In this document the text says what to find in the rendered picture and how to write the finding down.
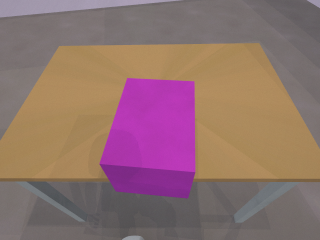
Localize carton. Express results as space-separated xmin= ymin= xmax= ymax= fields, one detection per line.
xmin=99 ymin=78 xmax=196 ymax=199

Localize table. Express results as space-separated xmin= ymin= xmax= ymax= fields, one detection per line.
xmin=0 ymin=43 xmax=320 ymax=223

